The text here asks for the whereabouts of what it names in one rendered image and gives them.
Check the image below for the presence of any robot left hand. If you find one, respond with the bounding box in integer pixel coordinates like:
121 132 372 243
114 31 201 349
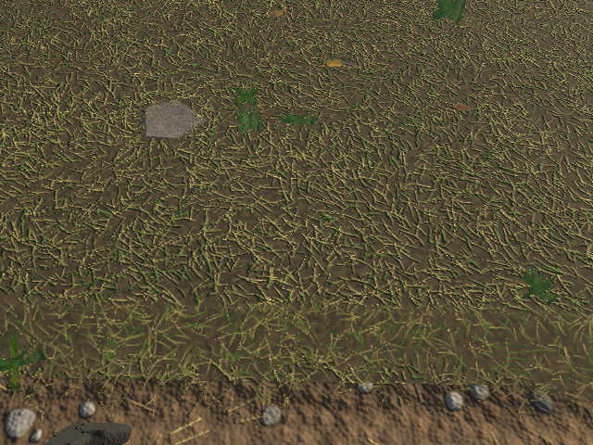
44 421 132 445

